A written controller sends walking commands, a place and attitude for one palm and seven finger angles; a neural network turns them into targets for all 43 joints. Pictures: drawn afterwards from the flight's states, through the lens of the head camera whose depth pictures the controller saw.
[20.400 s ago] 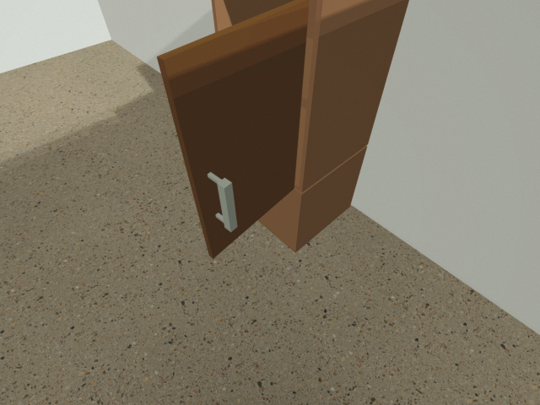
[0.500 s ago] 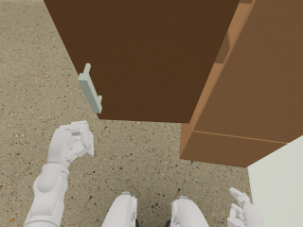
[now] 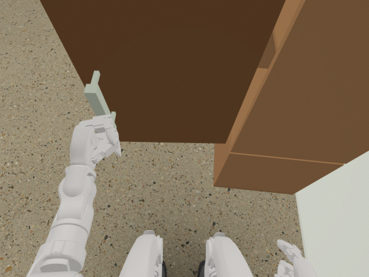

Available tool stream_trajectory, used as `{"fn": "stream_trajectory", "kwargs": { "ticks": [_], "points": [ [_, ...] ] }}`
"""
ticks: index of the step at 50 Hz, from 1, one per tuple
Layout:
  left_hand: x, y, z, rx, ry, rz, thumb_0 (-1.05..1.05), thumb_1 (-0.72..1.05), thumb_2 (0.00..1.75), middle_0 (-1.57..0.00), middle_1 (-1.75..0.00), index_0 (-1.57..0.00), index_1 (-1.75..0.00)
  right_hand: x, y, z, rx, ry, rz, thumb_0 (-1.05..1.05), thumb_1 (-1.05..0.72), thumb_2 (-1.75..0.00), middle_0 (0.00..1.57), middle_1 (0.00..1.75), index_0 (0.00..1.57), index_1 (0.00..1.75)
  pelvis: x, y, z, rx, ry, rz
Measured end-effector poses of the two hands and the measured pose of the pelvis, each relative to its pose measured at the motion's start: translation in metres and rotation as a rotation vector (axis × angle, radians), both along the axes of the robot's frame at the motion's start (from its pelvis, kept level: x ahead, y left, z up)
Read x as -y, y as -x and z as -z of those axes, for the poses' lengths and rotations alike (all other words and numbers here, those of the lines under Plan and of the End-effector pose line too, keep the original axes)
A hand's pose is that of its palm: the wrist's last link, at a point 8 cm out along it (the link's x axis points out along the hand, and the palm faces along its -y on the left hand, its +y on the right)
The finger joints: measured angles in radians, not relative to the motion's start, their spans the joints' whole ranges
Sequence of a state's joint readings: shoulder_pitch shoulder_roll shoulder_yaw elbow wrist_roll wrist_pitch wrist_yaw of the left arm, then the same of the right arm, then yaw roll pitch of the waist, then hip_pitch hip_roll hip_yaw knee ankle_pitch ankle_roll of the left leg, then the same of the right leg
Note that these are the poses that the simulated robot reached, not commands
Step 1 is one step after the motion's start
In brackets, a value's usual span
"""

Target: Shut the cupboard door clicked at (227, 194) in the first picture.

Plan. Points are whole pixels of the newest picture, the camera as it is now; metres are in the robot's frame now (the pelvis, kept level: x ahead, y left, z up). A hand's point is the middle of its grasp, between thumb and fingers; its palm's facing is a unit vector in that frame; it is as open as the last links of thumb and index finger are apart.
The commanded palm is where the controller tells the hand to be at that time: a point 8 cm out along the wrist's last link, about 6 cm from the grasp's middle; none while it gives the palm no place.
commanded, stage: bring the fist close to the handle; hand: left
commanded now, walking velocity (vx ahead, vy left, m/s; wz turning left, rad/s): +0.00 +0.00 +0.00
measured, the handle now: (104, 105) +0.49 +0.20 +0.02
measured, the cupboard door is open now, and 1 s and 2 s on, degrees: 95 89 77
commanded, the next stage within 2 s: push the door shut along its arc in 0.26 s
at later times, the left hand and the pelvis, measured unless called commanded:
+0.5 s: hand (119, 141) +0.39 +0.15 +0.02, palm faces -0.04 -1.00 -0.06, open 3.1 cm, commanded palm +0.38 +0.21 +0.03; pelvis +0.00 -0.01 +0.00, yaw +0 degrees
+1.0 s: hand (117, 118) +0.45 +0.16 +0.03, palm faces -0.16 -0.99 -0.06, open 3.2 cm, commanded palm +0.44 +0.20 +0.03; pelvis -0.01 +0.00 -0.01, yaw +0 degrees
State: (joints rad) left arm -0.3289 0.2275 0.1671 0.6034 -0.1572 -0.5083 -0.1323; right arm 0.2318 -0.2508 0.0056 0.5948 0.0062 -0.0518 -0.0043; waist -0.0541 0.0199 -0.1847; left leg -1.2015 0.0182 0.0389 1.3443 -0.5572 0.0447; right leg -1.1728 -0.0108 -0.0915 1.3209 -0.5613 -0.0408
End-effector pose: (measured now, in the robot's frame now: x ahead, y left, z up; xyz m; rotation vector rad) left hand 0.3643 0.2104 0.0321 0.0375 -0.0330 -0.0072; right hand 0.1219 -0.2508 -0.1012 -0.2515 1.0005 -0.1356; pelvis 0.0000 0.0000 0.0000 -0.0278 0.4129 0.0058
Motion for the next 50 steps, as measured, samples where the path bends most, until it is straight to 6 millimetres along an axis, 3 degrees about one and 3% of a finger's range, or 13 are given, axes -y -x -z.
{"fn": "stream_trajectory", "kwargs": {
  "ticks": [13,24,29,50],
  "points": [
    [-0.001,0.006,0.001,-0.033,0.0,-0.013,0.02,0.9,0.9,-1.3,-1.5,-1.3,-1.5,0.003,0.009,-0.001,-0.046,-0.009,0.016,0.01,-0.9,-0.9,0.2,0.3,0.21,0.3,0.002,-0.002,-0.006,0.006,-0.007,0.001],
    [0.005,-0.007,0.005,-0.043,-0.024,0.031,0.02,0.9,0.9,-1.3,-1.5,-1.31,-1.5,0.009,-0.001,0.0,-0.029,0.002,0.018,0.01,-0.9,-0.9,0.2,0.3,0.21,0.3,0.005,-0.001,-0.003,-0.001,-0.006,0.0],
    [0.003,-0.022,0.001,-0.031,-0.027,0.039,0.02,0.9,0.9,-1.3,-1.5,-1.31,-1.5,0.011,0.002,0.003,-0.038,0.01,0.021,0.01,-0.9,-0.9,0.2,0.3,0.21,0.3,0.007,0.0,-0.002,-0.005,-0.007,-0.001],
    [-0.008,-0.071,-0.002,-0.046,-0.022,0.156,0.02,0.9,0.9,-1.31,-1.5,-1.32,-1.5,0.016,0.063,0.012,-0.18,0.043,0.093,0.0,-0.9,-0.9,0.2,0.3,0.21,0.3,0.0,0.008,0.009,-0.039,0.016,-0.003]
  ]
}}
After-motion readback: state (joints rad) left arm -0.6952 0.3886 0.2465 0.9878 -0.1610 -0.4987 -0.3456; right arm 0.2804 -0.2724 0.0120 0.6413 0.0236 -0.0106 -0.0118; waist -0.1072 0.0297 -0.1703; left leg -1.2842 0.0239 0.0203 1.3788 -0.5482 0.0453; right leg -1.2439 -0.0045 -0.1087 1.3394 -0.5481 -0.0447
